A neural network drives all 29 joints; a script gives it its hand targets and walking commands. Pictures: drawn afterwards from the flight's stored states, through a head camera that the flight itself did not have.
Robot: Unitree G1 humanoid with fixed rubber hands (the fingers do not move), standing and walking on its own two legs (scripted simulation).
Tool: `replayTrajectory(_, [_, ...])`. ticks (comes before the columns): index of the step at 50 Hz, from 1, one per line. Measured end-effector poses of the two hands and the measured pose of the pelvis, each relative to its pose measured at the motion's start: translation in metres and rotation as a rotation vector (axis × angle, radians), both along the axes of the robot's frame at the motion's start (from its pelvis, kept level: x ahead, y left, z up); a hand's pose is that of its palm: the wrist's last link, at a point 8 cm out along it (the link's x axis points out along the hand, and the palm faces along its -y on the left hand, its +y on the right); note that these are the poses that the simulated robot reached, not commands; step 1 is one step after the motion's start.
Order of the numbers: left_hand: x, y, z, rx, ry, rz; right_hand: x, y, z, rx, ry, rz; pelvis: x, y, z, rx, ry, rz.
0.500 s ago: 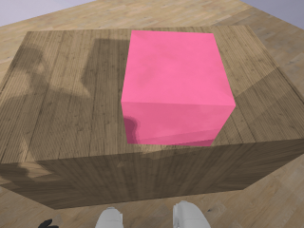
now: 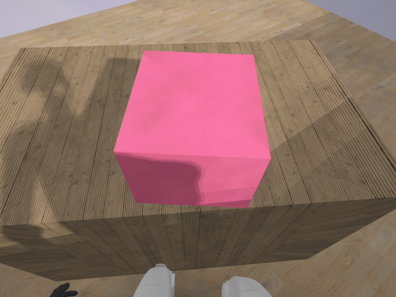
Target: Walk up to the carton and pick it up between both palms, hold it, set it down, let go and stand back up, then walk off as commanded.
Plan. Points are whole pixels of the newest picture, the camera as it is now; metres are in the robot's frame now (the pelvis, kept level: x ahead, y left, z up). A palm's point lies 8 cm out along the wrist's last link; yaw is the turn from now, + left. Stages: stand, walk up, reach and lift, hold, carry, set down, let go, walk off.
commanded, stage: walk up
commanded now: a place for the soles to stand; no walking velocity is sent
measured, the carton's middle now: (195, 128) +0.45 +0.03 +0.05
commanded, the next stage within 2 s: none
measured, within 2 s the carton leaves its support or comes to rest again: neither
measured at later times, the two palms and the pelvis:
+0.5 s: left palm out of the picture +0.07 +0.29 -0.10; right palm out of the picture +0.05 -0.36 -0.09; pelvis +0.00 -0.03 +0.01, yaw +1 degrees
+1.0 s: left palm out of the picture +0.07 +0.28 -0.09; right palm out of the picture +0.07 -0.37 -0.09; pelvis +0.00 -0.04 +0.01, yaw +2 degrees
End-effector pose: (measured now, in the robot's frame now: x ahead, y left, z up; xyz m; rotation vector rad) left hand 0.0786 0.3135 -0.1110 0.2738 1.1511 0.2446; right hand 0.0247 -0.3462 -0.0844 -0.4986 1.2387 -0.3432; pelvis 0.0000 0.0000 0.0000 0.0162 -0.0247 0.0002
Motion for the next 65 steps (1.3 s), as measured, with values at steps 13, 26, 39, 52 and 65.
replayTrajectory(13, [-0.006, -0.035, 0.020, 0.035, -0.037, 0.004, 0.016, -0.029, -0.008, 0.051, -0.049, 0.012, -0.008, -0.037, 0.006, 0.026, -0.031, 0.002])
replayTrajectory(26, [-0.008, -0.023, 0.013, 0.026, -0.016, 0.031, 0.030, -0.015, -0.003, 0.055, -0.057, 0.059, -0.004, -0.026, 0.005, 0.008, -0.024, 0.024])
replayTrajectory(39, [-0.017, -0.047, 0.029, 0.044, -0.033, 0.026, 0.030, -0.036, -0.004, 0.089, -0.050, 0.050, -0.009, -0.050, 0.014, 0.029, -0.036, 0.024])
replayTrajectory(52, [-0.012, -0.041, 0.020, 0.032, -0.001, 0.041, 0.045, -0.027, -0.004, 0.088, -0.057, 0.078, 0.002, -0.044, 0.011, 0.018, -0.021, 0.034])
replayTrajectory(65, [0.002, -0.036, 0.027, 0.045, -0.024, 0.043, 0.067, -0.022, -0.006, 0.103, -0.039, 0.089, 0.019, -0.041, 0.013, 0.018, -0.014, 0.049])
